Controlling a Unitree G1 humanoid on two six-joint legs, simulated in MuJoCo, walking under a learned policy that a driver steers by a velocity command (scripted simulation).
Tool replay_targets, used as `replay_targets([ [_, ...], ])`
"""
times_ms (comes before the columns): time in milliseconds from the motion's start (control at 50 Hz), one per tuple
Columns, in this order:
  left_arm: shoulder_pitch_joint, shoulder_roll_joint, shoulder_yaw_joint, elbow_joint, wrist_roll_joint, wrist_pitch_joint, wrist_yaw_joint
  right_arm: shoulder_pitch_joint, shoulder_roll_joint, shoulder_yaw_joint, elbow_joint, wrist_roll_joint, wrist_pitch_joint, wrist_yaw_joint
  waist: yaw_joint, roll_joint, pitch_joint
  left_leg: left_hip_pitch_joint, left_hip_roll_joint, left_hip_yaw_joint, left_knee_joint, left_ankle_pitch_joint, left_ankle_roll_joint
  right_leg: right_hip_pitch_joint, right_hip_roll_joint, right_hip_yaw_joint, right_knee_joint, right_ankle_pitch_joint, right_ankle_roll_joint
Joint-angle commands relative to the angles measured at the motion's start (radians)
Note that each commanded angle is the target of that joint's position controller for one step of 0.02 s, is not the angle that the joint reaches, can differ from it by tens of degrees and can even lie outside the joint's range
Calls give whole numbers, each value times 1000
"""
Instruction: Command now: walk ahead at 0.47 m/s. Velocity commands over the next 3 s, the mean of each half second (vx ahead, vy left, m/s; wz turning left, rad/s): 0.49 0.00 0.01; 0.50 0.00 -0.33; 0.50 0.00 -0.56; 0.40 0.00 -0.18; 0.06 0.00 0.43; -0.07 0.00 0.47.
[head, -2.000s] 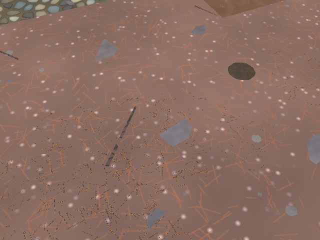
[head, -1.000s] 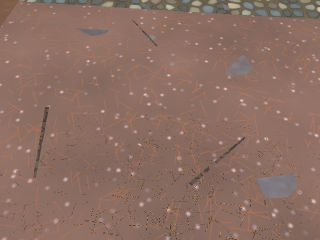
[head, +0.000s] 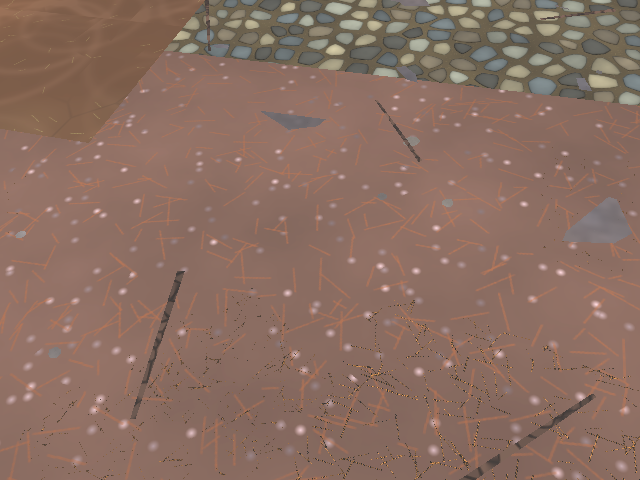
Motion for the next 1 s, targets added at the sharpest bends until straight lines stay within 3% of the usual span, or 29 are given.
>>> replay_targets([
  [20,-24,163,35,-56,-6,-17,13,-46,-61,-18,-78,-10,-9,-1,-13,-99,47,-197,48,-29,-94,119,-27,96,-254,251,-236,126,-140],
  [120,46,173,32,-29,-15,-2,29,-219,-10,5,-125,-2,-29,20,44,-100,77,-130,12,28,-396,320,-39,96,-212,125,-245,264,-108],
  [220,130,182,35,6,-20,26,33,-347,-7,11,-171,7,-44,56,69,-93,113,-139,-27,42,-539,299,-3,231,-271,124,-189,347,-113],
  [280,117,212,47,5,-21,38,40,-294,-51,-5,-166,3,-46,63,4,-134,50,-19,-77,65,-566,185,47,310,-291,116,-66,680,-90],
  [300,106,226,52,2,-18,43,43,-208,-83,-20,-145,1,-43,57,-49,-154,-17,103,-108,85,-563,153,72,319,-280,105,43,862,-79],
  [320,81,220,48,-6,-14,50,46,-49,-124,-41,-102,1,-40,46,-138,-145,-121,332,-115,97,-590,203,107,256,-241,69,230,928,-52],
  [340,80,183,32,-34,6,46,48,138,-180,-56,-62,-13,-32,30,-203,-70,-274,689,52,-83,-521,230,166,17,-199,58,521,642,-27],
  [360,237,29,-12,-48,5,24,33,168,-249,-67,-41,-19,-34,35,-104,214,-430,1046,312,-606,-599,21,346,-395,13,80,893,-227,37],
  [380,152,147,13,-36,-22,0,23,182,-136,-44,-39,-10,-29,31,-165,135,-422,1021,305,-715,-716,-97,327,-510,-6,200,998,-345,31],
  [400,35,193,29,-83,-51,-13,18,99,-115,-31,-40,-8,-28,26,-153,96,-226,871,269,-544,-750,-62,278,-577,-61,171,1003,-275,25],
  [420,-25,177,24,-101,-47,-21,21,36,-101,-26,-41,-9,-27,25,-119,-1,-131,711,228,-426,-779,41,253,-554,-111,140,949,-188,26],
  [440,-49,164,27,-104,-32,-19,24,-10,-81,-20,-40,-16,-30,30,-84,-36,-58,581,187,-340,-810,144,240,-523,-140,126,885,-138,36],
  [460,-21,154,29,-98,-25,-8,23,-34,-64,-15,-39,-26,-36,31,-46,-9,-47,501,160,-285,-844,193,234,-460,-167,133,851,-101,43],
  [500,20,113,22,-86,-21,15,26,-48,-64,-17,-24,-16,-50,36,-12,11,-36,418,141,-223,-900,227,247,-406,-182,123,791,-82,65],
  [520,10,101,19,-91,-17,24,29,-48,-72,-19,-11,-11,-56,36,-4,11,-15,380,139,-190,-920,244,250,-411,-190,116,754,-73,77],
  [560,-51,92,15,-112,-14,33,30,-39,-98,-27,11,-18,-60,28,-13,10,22,361,135,-117,-953,254,246,-463,-201,112,662,19,98],
  [660,-219,73,6,-155,-21,20,9,6,-132,-32,50,-21,-55,14,-84,-2,56,387,96,50,-971,246,179,-426,-158,72,349,321,84],
  [720,-295,79,8,-196,-27,19,-4,53,-149,-38,84,-10,-42,11,-114,-7,72,508,143,74,-952,235,165,-467,-142,77,268,324,62],
  [780,-330,90,14,-234,-22,21,-21,61,-158,-45,103,-1,-19,3,-110,-4,77,642,187,92,-880,326,137,-512,-124,58,228,200,24],
  [820,-280,118,29,-243,-20,25,-28,37,-183,-52,97,1,-1,-7,-69,26,28,682,188,124,-749,627,109,-419,-73,1,226,88,-10],
  [840,-175,148,50,-225,-20,28,-27,18,-189,-54,91,-1,10,-14,-7,29,-40,665,167,158,-595,784,85,-276,-30,-35,207,77,-34],
  [860,-12,206,84,-182,-24,32,-18,25,-167,-43,79,-7,18,-24,66,0,-134,561,120,195,-370,785,49,-34,4,-25,185,112,-69],
  [880,119,330,122,-170,-20,40,-1,94,-96,-15,33,-27,3,-24,73,-184,-265,183,26,212,15,420,-14,359,-225,366,190,89,-207],
  [900,101,323,112,-189,-36,35,-4,105,-34,12,18,-36,-31,-9,33,-294,-385,-110,-156,38,269,-341,-52,562,-377,850,0,-70,-341],
  [920,99,247,88,-196,-28,30,-5,20,-121,-8,5,2,-63,10,80,-210,-339,-223,-91,-91,324,-318,-24,544,-365,797,-50,-130,-295],
  [940,61,209,79,-199,-21,26,-3,-48,-128,-6,-17,22,-79,17,70,-152,-214,-251,-49,-71,285,-241,-3,422,-328,654,-50,-83,-256],
  [960,0,188,72,-209,-19,25,-1,-73,-120,-4,-21,5,-85,12,29,-63,-120,-219,-9,-61,186,-173,-1,266,-287,546,-60,19,-228],
  [980,-51,157,63,-224,-12,24,2,-76,-132,-14,-18,-16,-79,4,-6,-65,-83,-148,22,-62,103,-128,-8,152,-257,474,-77,124,-212],
  [1000,-79,151,59,-241,-5,25,5,-63,-129,-16,-19,-24,-68,4,-33,-88,-65,-93,30,-64,72,-103,-18,78,-234,450,-100,185,-214],
])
